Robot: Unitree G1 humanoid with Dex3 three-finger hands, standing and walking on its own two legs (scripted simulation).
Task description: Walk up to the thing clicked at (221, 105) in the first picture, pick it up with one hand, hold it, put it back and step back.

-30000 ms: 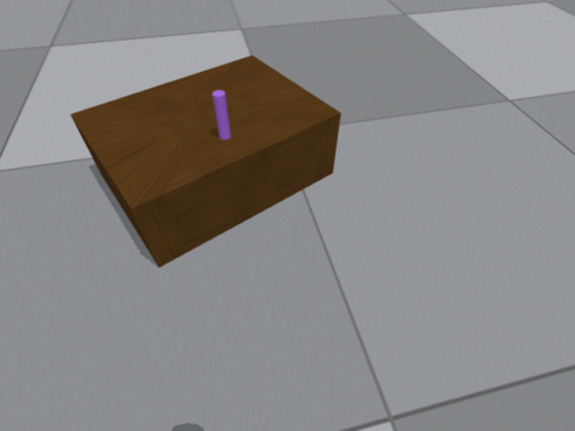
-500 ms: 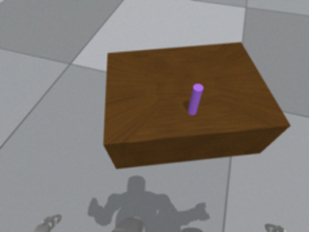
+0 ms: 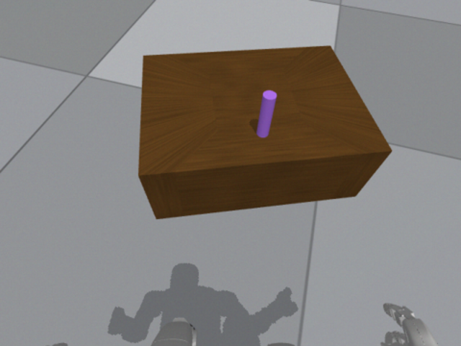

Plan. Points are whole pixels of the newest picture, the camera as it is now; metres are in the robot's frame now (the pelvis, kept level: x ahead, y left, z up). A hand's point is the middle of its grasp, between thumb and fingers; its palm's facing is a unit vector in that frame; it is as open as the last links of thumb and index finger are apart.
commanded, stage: step back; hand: right
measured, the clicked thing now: (265, 115) +0.89 -0.12 -0.29
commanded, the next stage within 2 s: stand in 1.88 s
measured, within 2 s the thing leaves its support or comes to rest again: neither
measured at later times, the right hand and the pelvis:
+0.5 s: hand out of the picture -0.06 -0.29 -0.14, palm faces -0.17 +0.90 -0.40, open 7.4 cm; pelvis -0.16 -0.03 +0.01, yaw +7 degrees
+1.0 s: hand out of the picture -0.21 -0.33 -0.15, palm faces -0.19 +0.90 -0.39, open 7.4 cm; pelvis -0.31 -0.06 +0.00, yaw +9 degrees
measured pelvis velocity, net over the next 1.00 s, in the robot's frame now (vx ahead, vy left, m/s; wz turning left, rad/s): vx -0.31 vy -0.06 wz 0.16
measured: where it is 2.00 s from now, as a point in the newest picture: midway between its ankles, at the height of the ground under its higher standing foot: outside the picture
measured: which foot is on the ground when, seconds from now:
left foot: down 0.00-0.04, up 0.06-0.34, down 0.36-0.70, up 0.72-0.96, down 0.98-1.00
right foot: up 0.00-0.00, down 0.02-0.38, up 0.40-0.66, down 0.68-1.00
